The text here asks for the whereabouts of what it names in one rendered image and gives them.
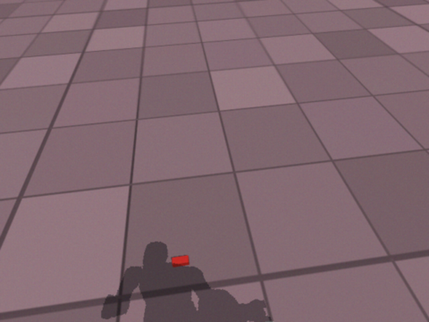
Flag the small box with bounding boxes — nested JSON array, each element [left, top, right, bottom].
[[172, 255, 189, 267]]

